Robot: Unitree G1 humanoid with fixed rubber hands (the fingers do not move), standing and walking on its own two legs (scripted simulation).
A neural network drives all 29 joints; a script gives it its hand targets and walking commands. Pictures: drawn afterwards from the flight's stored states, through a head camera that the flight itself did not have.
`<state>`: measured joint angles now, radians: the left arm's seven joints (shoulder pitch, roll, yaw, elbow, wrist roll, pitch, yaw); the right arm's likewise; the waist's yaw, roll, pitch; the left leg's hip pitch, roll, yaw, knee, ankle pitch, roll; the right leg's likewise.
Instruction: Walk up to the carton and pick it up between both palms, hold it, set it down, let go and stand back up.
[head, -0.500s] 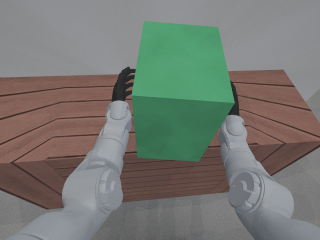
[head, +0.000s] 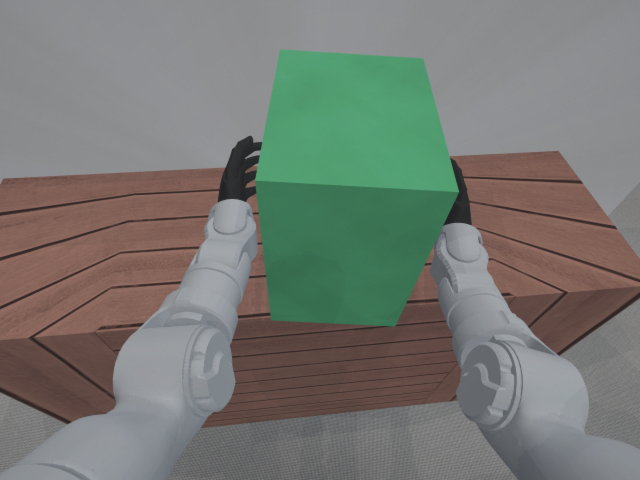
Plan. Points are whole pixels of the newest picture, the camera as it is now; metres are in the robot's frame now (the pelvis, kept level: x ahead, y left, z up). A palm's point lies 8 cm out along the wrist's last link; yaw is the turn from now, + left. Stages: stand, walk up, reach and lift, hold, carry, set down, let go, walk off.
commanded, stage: reach and lift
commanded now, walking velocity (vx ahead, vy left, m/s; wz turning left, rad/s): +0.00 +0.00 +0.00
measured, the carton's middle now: (341, 198) +0.48 -0.04 +0.07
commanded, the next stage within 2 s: none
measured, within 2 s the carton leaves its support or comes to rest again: neither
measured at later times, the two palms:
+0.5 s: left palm (190, 155) +0.42 +0.13 +0.19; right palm (449, 174) +0.40 -0.15 +0.18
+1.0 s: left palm (180, 156) +0.40 +0.14 +0.21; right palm (450, 186) +0.38 -0.14 +0.18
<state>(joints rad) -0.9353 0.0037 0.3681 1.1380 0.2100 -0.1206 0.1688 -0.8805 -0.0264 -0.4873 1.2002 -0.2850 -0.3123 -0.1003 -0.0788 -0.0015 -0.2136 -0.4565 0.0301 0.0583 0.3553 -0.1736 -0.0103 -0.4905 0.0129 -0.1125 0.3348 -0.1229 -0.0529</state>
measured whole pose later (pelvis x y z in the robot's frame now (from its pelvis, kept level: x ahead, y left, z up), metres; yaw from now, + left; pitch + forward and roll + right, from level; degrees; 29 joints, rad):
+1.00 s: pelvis -0.02 +0.02 +0.01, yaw +0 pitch -1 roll -1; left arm -0.93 0.00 0.34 0.73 0.22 0.40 0.15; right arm -0.91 -0.02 -0.33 1.01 -0.03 0.07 -0.10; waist -0.09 -0.03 -0.08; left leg -0.16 0.02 0.05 0.38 -0.21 0.02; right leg -0.16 0.01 -0.10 0.29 -0.12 -0.02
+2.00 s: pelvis -0.03 +0.02 +0.00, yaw +1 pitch -7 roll -1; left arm -0.90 0.04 0.33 0.50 0.24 0.69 0.07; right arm -0.95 -0.05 -0.12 0.81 0.20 0.38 -0.21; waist -0.12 -0.02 -0.06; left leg -0.07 0.00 0.02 0.39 -0.20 0.02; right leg -0.06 0.01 -0.10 0.29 -0.12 -0.02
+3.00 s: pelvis -0.02 +0.02 +0.00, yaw +1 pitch -6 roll -2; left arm -0.92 0.07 0.35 0.36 0.24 0.86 0.03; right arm -1.02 -0.10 -0.01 0.70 0.34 0.59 -0.30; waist -0.10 0.00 -0.11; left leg -0.07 0.01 -0.01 0.41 -0.23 0.01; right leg -0.05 0.03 -0.07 0.29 -0.13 -0.02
